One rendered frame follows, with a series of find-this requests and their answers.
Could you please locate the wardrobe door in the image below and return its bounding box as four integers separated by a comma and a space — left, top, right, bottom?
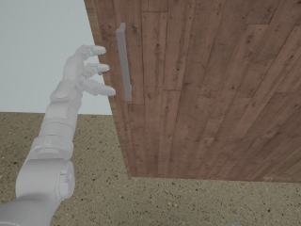
264, 146, 301, 178
93, 0, 301, 182

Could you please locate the left robot hand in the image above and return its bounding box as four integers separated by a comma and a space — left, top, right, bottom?
62, 44, 116, 96

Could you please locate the left robot upper arm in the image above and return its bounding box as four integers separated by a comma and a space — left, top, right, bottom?
0, 158, 75, 226

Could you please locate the handle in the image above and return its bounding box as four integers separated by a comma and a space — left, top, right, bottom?
116, 23, 132, 102

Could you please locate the left robot forearm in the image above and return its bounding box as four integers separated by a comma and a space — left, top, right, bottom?
15, 79, 83, 198

